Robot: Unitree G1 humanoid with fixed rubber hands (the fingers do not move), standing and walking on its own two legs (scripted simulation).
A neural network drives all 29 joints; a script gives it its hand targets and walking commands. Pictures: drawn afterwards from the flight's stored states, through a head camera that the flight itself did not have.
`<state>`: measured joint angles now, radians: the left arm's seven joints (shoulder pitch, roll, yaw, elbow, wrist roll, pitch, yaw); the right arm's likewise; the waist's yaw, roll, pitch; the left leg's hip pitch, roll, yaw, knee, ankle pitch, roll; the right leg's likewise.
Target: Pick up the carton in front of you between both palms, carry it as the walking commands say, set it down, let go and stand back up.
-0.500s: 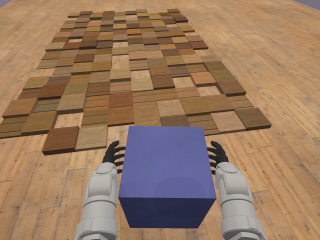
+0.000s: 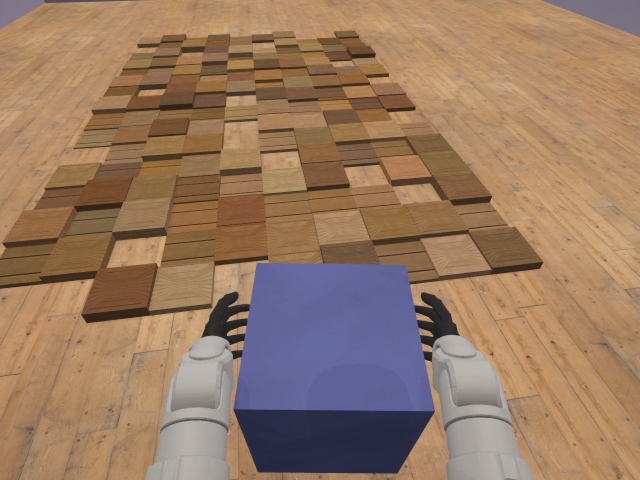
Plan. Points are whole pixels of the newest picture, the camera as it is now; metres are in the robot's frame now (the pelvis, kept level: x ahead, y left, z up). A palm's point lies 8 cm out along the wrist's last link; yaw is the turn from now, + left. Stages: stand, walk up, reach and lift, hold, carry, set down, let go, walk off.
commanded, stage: reach and lift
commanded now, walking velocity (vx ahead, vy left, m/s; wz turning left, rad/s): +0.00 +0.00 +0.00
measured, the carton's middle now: (329, 372) +0.29 +0.00 -0.04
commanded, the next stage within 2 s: hold in 0.08 s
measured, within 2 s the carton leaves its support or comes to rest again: neither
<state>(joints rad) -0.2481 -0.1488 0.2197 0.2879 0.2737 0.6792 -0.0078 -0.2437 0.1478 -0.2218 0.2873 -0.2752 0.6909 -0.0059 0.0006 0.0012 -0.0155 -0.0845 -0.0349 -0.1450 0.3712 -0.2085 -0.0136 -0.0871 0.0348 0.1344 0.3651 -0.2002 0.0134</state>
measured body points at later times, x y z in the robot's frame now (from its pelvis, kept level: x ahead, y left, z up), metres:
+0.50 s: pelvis -0.02 +0.00 +0.00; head -0.06 +0.00 +0.45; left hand +0.29 +0.15 +0.04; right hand +0.29 -0.15 +0.04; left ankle +0.00 +0.13 -0.75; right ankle +0.01 -0.13 -0.75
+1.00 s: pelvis -0.01 +0.00 +0.00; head -0.05 +0.00 +0.45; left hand +0.29 +0.15 +0.04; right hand +0.29 -0.15 +0.04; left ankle +0.00 +0.13 -0.75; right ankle +0.01 -0.13 -0.75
